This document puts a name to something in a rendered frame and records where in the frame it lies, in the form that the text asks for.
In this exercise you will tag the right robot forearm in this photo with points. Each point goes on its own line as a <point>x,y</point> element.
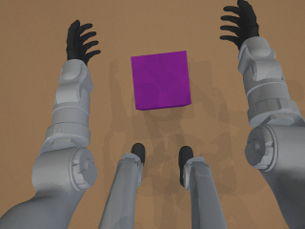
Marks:
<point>265,86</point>

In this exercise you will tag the left robot hand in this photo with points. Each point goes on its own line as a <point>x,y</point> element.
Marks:
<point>75,48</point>

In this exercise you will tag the left robot upper arm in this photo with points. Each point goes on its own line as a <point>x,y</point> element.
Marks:
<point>60,179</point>

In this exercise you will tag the carton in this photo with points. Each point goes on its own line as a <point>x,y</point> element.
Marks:
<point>161,81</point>

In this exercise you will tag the right robot upper arm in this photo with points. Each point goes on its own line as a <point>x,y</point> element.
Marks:
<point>278,152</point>

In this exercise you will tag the right robot hand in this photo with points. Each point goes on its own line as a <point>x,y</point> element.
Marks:
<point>246,22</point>

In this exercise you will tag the left robot forearm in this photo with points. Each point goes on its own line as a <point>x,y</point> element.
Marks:
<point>71,109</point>

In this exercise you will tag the right robot thigh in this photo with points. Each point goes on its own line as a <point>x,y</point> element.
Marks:
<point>207,212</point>

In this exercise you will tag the robot right foot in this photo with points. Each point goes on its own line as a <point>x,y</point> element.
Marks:
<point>185,153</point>

